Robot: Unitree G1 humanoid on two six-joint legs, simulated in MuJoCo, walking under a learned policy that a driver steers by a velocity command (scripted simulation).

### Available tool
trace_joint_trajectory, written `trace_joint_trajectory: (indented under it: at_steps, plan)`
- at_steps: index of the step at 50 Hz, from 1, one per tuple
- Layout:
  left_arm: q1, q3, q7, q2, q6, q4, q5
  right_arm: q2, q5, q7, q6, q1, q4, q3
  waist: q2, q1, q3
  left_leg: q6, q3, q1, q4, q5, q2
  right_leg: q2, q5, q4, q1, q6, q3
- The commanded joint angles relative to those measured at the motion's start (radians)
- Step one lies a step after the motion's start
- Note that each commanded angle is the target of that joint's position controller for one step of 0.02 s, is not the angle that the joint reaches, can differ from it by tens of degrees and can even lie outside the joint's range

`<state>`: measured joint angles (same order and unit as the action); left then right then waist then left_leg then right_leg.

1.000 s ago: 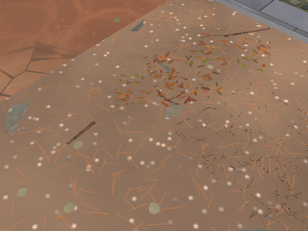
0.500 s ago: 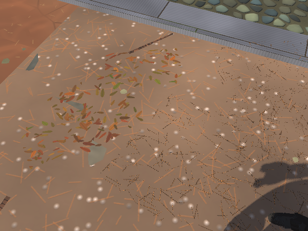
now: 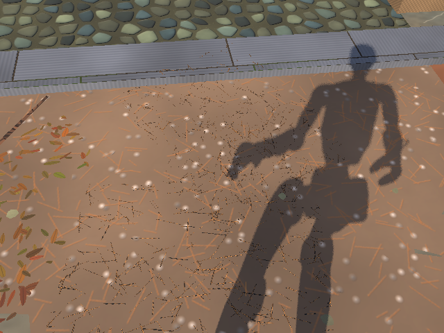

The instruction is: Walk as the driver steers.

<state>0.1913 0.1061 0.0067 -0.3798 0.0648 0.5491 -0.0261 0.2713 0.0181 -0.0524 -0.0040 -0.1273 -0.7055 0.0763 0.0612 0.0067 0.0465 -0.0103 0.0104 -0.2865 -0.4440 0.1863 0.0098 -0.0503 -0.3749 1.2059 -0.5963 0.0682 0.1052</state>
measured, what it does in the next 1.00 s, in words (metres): walks ahead: right foot, then left foot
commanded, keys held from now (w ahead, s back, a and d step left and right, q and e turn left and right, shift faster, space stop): shift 0.10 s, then w+shift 0.60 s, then w+q+shift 0.30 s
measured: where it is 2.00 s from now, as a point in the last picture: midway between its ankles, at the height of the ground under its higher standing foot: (222, 136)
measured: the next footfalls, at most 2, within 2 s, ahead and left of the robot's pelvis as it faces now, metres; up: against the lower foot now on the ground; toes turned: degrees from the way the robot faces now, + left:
right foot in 0.28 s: -0.01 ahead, -0.14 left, +0.00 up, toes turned -10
left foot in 0.68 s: +0.44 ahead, -0.01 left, +0.00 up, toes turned -8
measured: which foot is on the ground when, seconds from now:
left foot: down 0.00-0.26, up 0.28-0.66, down 0.68-1.00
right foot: up 0.00-0.26, down 0.28-0.68, up 0.70-1.00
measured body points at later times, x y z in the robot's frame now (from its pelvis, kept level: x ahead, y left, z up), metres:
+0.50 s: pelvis +0.10 -0.06 +0.00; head +0.11 -0.08 +0.45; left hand +0.13 +0.21 -0.11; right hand +0.22 -0.34 -0.11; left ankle +0.24 +0.06 -0.67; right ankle -0.05 -0.13 -0.74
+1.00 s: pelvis +0.50 -0.09 +0.00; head +0.52 -0.09 +0.45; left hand +0.75 +0.11 -0.06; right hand +0.40 -0.35 -0.12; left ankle +0.40 +0.00 -0.74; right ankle +0.67 -0.27 -0.68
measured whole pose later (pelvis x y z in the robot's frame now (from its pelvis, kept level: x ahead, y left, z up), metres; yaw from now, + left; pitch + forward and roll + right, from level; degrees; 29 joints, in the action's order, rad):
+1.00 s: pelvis +0.50 -0.09 +0.00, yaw -2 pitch +2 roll +1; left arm 0.02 -0.02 -0.05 -0.26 -0.07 0.66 0.05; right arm 0.26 0.00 0.02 0.07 -0.55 -0.89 0.06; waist 0.02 0.10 0.00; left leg -0.10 -0.09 0.00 -0.26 0.29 0.12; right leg 0.12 -0.01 0.72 -0.70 0.04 0.05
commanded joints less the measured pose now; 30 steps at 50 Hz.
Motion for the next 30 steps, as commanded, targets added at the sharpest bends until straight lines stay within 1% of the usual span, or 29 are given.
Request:
trace_joint_trajectory:
  at_steps: [1,2,3,5,6,7,8,9,10,11,12,13,14,15,16,17,18,19,20,21,22,24,25,26,28,29,30]
  plan:
    - [-0.054,0.001,0.0,-0.037,-0.012,-0.094,-0.006,0.146,0.007,-0.014,0.001,0.006,0.074,0.028,-0.186,0.03,-0.081,-0.204,-0.163,0.201,0.148,-0.212,-0.242,0.082,0.026,-0.009,-0.134,0.036,-0.07]
    - [-0.072,-0.004,0.001,-0.027,-0.014,-0.102,0.0,0.158,0.008,-0.011,-0.002,-0.021,0.067,0.031,-0.19,0.044,-0.098,-0.22,-0.162,0.229,0.143,-0.24,-0.256,0.089,0.006,-0.053,-0.12,0.041,-0.068]
    - [-0.076,-0.01,0.002,-0.016,-0.017,-0.105,0.005,0.171,0.006,-0.005,-0.004,-0.03,0.064,0.035,-0.196,0.047,-0.116,-0.229,-0.153,0.243,0.136,-0.269,-0.267,0.094,-0.018,-0.102,-0.09,0.042,-0.069]
    - [-0.069,-0.021,-0.001,0.003,-0.021,-0.1,0.014,0.195,-0.003,0.009,-0.007,-0.014,0.066,0.043,-0.212,0.04,-0.143,-0.232,-0.112,0.223,0.121,-0.321,-0.278,0.096,-0.054,-0.216,0.009,0.031,-0.088]
    - [-0.051,-0.025,-0.003,0.004,-0.023,-0.088,0.011,0.207,-0.013,0.016,-0.007,-0.029,0.064,0.049,-0.212,0.046,-0.173,-0.226,-0.103,0.201,0.153,-0.134,-0.278,0.09,-0.056,-0.272,0.067,0.018,-0.115]
    - [-0.033,-0.026,-0.01,0.002,-0.025,-0.078,0.006,0.22,-0.028,0.024,-0.003,-0.036,0.061,0.053,-0.237,0.042,-0.172,-0.217,-0.113,0.156,0.191,0.086,-0.279,0.084,-0.066,-0.33,0.126,0.0,-0.137]
    - [-0.008,-0.023,-0.016,-0.007,-0.028,-0.063,0.001,0.228,-0.042,0.032,0.003,-0.032,0.06,0.054,-0.266,0.03,-0.158,-0.207,-0.127,0.098,0.224,0.246,-0.287,0.076,-0.081,-0.388,0.19,-0.024,-0.155]
    - [0.015,-0.02,-0.022,-0.017,-0.032,-0.046,0.0,0.228,-0.051,0.038,0.012,-0.031,0.057,0.052,-0.275,0.018,-0.141,-0.196,-0.14,0.051,0.243,0.347,-0.297,0.068,-0.089,-0.453,0.253,-0.053,-0.167]
    - [0.045,-0.02,-0.025,-0.016,-0.038,-0.024,0.0,0.222,-0.057,0.045,0.02,-0.029,0.051,0.049,-0.264,-0.001,-0.124,-0.18,-0.135,0.014,0.241,0.402,-0.298,0.061,-0.065,-0.542,0.324,-0.084,-0.179]
    - [0.1,-0.022,-0.027,0.0,-0.046,0.015,0.002,0.211,-0.062,0.052,0.025,-0.02,0.043,0.044,-0.232,-0.034,-0.104,-0.16,-0.108,-0.039,0.216,0.438,-0.285,0.051,0.01,-0.665,0.421,-0.117,-0.204]
    - [0.18,-0.023,-0.026,0.012,-0.055,0.068,0.002,0.181,-0.059,0.057,0.031,-0.021,0.035,0.035,-0.178,-0.07,-0.081,-0.136,-0.064,-0.121,0.144,0.453,-0.253,0.025,0.043,-0.766,0.545,-0.141,-0.232]
    - [0.277,-0.018,-0.023,0.004,-0.065,0.115,0.003,0.114,-0.046,0.063,0.042,-0.008,0.038,0.015,-0.073,-0.11,-0.08,-0.088,0.009,-0.266,-0.049,0.41,-0.199,0.061,-0.005,-0.815,0.717,-0.161,-0.146]
    - [0.368,-0.008,-0.015,-0.065,-0.079,0.125,0.016,0.014,-0.019,0.082,0.061,0.033,0.071,-0.017,0.176,-0.137,-0.085,-0.013,0.092,-0.528,-0.504,0.421,-0.106,0.295,-0.116,-0.882,0.855,-0.218,0.223]
    - [0.318,0.014,-0.019,-0.169,-0.104,0.077,0.021,0.059,-0.047,0.087,0.093,0.088,0.141,-0.003,0.177,-0.118,-0.026,-0.008,0.014,-0.82,-0.656,0.361,-0.05,0.469,-0.386,-0.997,0.807,-0.393,0.584]
    - [0.299,0.008,-0.022,-0.124,-0.131,0.077,0.021,0.115,-0.075,0.084,0.113,0.168,0.161,0.005,0.073,-0.139,0.044,-0.024,-0.066,-0.889,-0.734,0.246,-0.107,0.474,-0.478,-1.071,0.75,-0.411,0.604]
    - [0.252,-0.009,-0.017,-0.102,-0.113,0.085,0.079,0.109,0.065,0.097,0.079,0.16,0.137,0.001,0.049,-0.111,0.068,-0.011,-0.023,-0.833,-0.691,0.118,-0.124,0.401,-0.401,-1.09,0.684,-0.325,0.455]
    - [0.211,-0.018,-0.019,-0.075,-0.114,0.086,0.077,0.116,0.071,0.108,0.063,0.084,0.099,0.006,0.062,-0.068,0.078,0.006,-0.015,-0.738,-0.661,0.053,-0.131,0.318,-0.266,-1.101,0.628,-0.282,0.332]
    - [0.192,-0.027,-0.019,-0.055,-0.121,0.092,0.063,0.133,0.064,0.118,0.047,0.032,0.074,0.011,0.084,-0.044,0.068,0.022,0.003,-0.646,-0.649,0.012,-0.131,0.263,-0.175,-1.12,0.572,-0.258,0.241]
    - [0.195,-0.037,-0.022,-0.03,-0.131,0.106,0.055,0.139,0.051,0.126,0.031,0.014,0.061,0.014,0.084,-0.036,0.063,0.032,0.013,-0.597,-0.653,-0.023,-0.125,0.232,-0.097,-1.132,0.542,-0.253,0.181]
    - [0.214,-0.041,-0.027,-0.019,-0.138,0.124,0.049,0.128,0.037,0.13,0.022,0.024,0.063,0.011,0.067,-0.034,0.066,0.037,0.02,-0.584,-0.641,-0.049,-0.12,0.222,-0.041,-1.14,0.534,-0.256,0.148]
    - [0.235,-0.04,-0.029,-0.019,-0.142,0.14,0.045,0.118,0.027,0.131,0.018,0.048,0.073,0.006,0.053,-0.038,0.069,0.039,0.024,-0.592,-0.609,-0.071,-0.117,0.219,0.0,-1.146,0.549,-0.261,0.124]
    - [0.268,-0.037,-0.028,-0.023,-0.149,0.166,0.043,0.095,0.022,0.132,0.019,0.11,0.091,-0.007,0.04,-0.052,0.085,0.033,0.036,-0.581,-0.507,-0.128,-0.107,0.215,0.078,-1.157,0.567,-0.26,0.077]
    - [0.276,-0.036,-0.026,-0.026,-0.153,0.177,0.043,0.087,0.019,0.135,0.021,0.14,0.101,-0.013,0.046,-0.058,0.093,0.025,0.041,-0.553,-0.441,-0.152,-0.102,0.218,0.115,-1.168,0.568,-0.257,0.058]
    - [0.286,-0.035,-0.023,-0.031,-0.156,0.19,0.044,0.083,0.017,0.138,0.022,0.172,0.114,-0.018,0.053,-0.065,0.104,0.012,0.05,-0.525,-0.383,-0.167,-0.1,0.231,0.152,-1.19,0.575,-0.256,0.046]
    - [0.311,-0.035,-0.015,-0.042,-0.16,0.224,0.045,0.081,0.016,0.141,0.024,0.222,0.138,-0.025,0.046,-0.073,0.127,-0.026,0.069,-0.486,-0.296,-0.162,-0.094,0.269,0.272,-1.227,0.625,-0.258,0.026]
    - [0.315,-0.034,-0.012,-0.049,-0.159,0.242,0.044,0.081,0.017,0.14,0.025,0.231,0.146,-0.028,0.04,-0.069,0.13,-0.049,0.081,-0.467,-0.261,-0.137,-0.084,0.281,0.365,-1.221,0.664,-0.255,0.007]
    - [0.308,-0.034,-0.01,-0.059,-0.157,0.257,0.047,0.079,0.017,0.135,0.025,0.221,0.149,-0.03,0.037,-0.054,0.12,-0.076,0.099,-0.416,-0.224,-0.094,-0.063,0.282,0.516,-1.187,0.691,-0.245,-0.025]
